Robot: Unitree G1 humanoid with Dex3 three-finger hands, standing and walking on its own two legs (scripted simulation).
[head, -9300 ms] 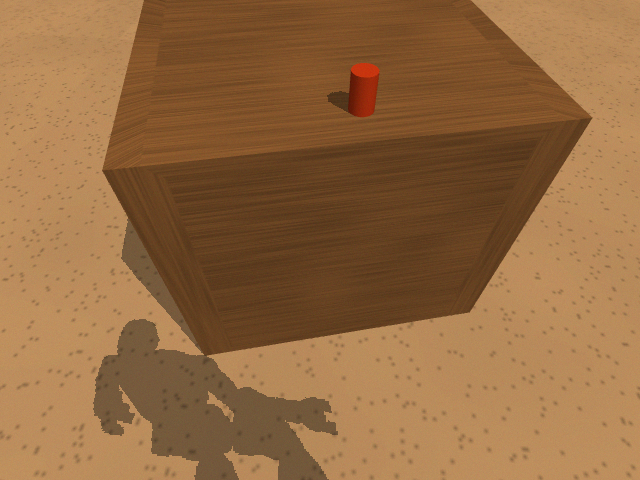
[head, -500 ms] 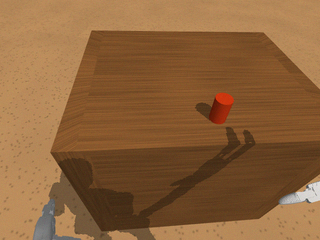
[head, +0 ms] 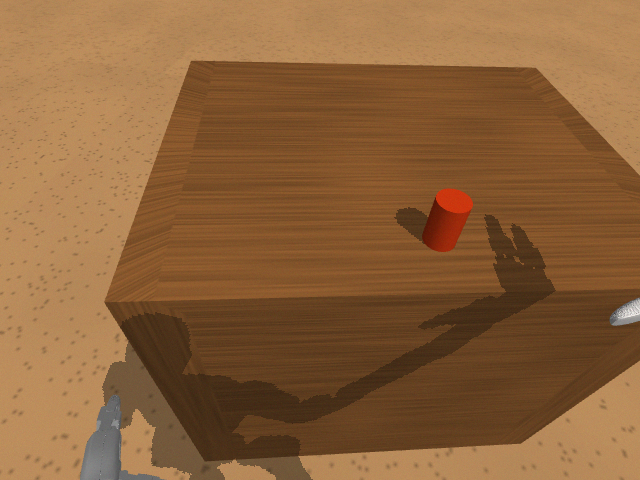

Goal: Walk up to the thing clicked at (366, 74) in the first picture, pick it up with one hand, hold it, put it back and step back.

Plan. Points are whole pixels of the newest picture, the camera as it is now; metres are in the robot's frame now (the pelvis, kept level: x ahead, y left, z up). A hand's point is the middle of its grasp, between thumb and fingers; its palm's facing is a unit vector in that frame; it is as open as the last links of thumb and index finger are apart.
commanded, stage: go down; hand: right
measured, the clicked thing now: (446, 221) +0.45 -0.20 +0.06
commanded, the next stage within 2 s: none
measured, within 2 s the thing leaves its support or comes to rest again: neither
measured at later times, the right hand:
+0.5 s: hand out of the picture +0.32 -0.36 +0.19, palm faces +0.19 +0.98 -0.04, open 17.6 cm
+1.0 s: hand out of the picture +0.35 -0.37 +0.20, palm faces +0.18 +0.98 +0.00, open 17.6 cm
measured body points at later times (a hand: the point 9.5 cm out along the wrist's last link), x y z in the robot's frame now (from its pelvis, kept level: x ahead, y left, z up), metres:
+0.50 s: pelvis +0.00 +0.00 +0.00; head +0.00 +0.00 +0.45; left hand +0.14 +0.26 -0.09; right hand +0.31 -0.41 +0.20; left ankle +0.00 +0.13 -0.74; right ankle -0.02 -0.13 -0.74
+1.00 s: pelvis +0.00 +0.00 -0.01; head +0.02 +0.00 +0.44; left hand +0.14 +0.26 -0.09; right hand +0.34 -0.43 +0.20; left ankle +0.00 +0.13 -0.74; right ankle -0.02 -0.13 -0.74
